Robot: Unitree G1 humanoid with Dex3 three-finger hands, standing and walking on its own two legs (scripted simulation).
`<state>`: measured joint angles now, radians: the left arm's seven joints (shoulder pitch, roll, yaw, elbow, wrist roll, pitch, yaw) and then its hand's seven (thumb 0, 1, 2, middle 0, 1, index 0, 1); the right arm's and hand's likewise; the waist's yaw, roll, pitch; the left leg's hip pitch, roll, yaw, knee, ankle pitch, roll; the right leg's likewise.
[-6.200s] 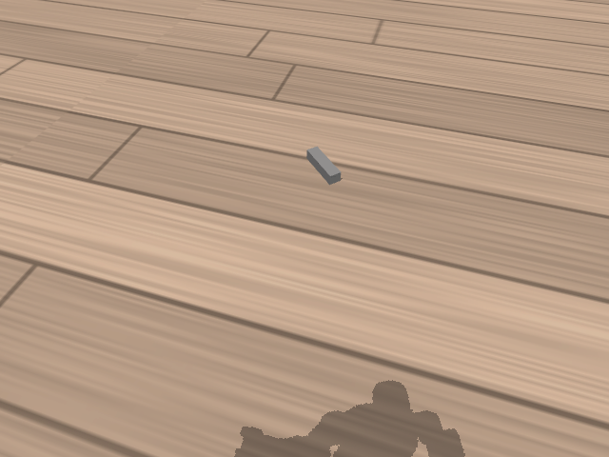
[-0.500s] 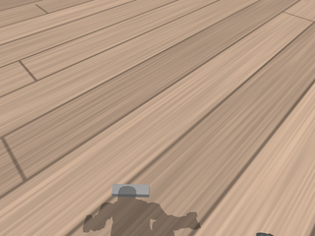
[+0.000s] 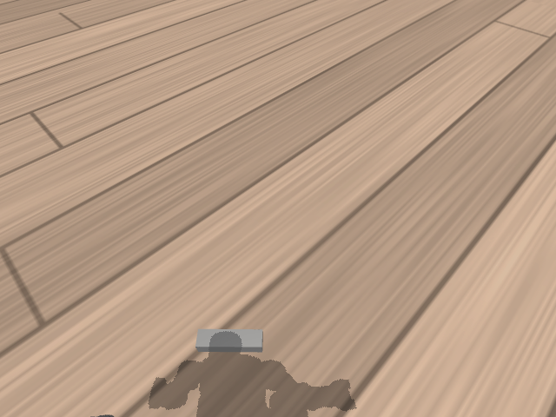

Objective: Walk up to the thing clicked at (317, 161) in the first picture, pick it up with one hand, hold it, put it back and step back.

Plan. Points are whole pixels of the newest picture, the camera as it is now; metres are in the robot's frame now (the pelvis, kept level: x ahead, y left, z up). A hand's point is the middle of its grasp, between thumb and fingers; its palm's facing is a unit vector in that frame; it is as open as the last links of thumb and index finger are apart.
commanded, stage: stand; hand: left
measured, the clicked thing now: (230, 340) +0.47 +0.17 -0.75
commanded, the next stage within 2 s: none
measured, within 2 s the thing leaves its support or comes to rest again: neither
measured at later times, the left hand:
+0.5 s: hand out of the picture +0.08 +0.25 -0.15, palm faces -0.02 -0.94 -0.34, open 7.4 cm
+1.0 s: hand out of the picture +0.08 +0.25 -0.15, palm faces -0.02 -0.94 -0.35, open 7.4 cm
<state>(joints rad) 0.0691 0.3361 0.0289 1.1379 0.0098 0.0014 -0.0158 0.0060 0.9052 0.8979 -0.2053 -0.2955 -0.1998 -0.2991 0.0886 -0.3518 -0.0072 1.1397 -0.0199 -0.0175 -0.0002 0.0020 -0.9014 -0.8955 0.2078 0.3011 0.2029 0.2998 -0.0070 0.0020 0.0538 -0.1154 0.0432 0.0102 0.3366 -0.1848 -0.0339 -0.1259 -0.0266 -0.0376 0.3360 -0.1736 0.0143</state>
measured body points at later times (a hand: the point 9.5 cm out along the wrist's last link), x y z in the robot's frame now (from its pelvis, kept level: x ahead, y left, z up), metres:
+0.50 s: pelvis +0.00 +0.00 +0.00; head +0.00 +0.00 +0.45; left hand +0.08 +0.30 -0.13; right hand +0.08 -0.30 -0.13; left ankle +0.00 +0.14 -0.75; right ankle +0.01 -0.13 -0.75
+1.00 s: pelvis +0.00 +0.00 +0.00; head +0.01 -0.01 +0.45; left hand +0.08 +0.30 -0.13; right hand +0.08 -0.30 -0.13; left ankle +0.00 +0.14 -0.75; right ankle +0.01 -0.13 -0.75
